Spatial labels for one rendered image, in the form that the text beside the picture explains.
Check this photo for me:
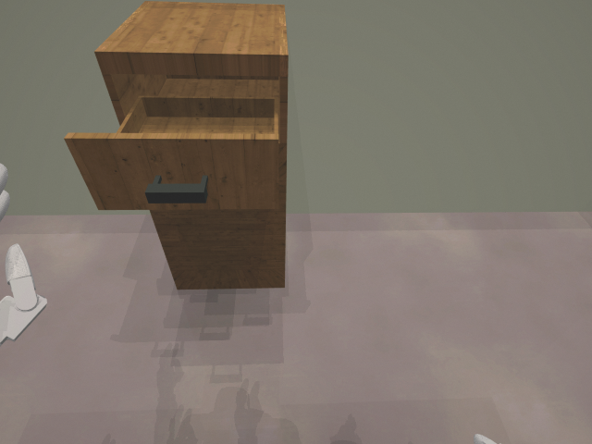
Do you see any drawer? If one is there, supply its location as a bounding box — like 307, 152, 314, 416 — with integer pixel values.
64, 96, 279, 210

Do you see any handle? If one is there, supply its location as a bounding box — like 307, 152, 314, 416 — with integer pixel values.
145, 176, 208, 204

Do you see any cabinet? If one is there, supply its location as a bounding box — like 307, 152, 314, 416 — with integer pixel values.
94, 1, 289, 290

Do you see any robot left hand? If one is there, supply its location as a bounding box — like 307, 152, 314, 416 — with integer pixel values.
0, 164, 47, 346

